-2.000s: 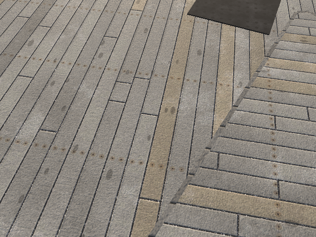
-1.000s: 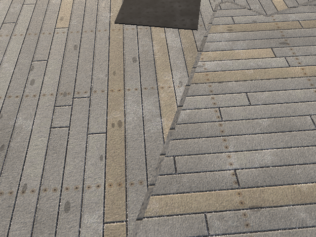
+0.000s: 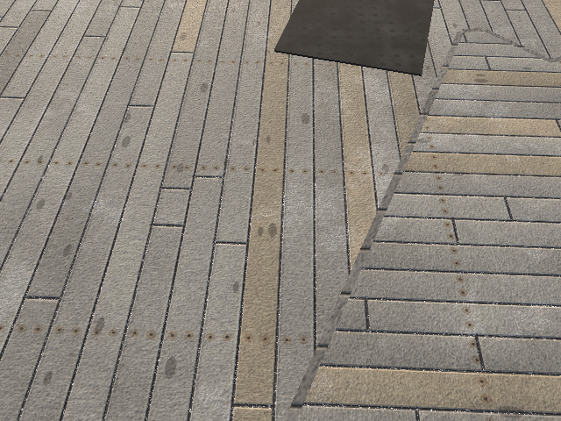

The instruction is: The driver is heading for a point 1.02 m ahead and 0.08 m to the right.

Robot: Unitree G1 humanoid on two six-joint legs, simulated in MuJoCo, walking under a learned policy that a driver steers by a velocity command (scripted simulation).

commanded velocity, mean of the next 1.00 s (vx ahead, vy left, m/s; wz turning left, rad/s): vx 0.43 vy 0.00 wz -0.13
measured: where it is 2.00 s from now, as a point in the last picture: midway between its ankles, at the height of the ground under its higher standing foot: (332, 295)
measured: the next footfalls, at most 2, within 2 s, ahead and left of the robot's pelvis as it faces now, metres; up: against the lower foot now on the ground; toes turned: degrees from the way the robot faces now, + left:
right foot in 0.46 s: +0.30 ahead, -0.20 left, +0.00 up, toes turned -19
left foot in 1.00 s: +0.65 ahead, -0.05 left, +0.00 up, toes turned -3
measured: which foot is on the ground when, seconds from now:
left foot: down 0.00-0.46, up 0.48-0.98, down 1.00-1.00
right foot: up 0.00-0.44, down 0.46-1.00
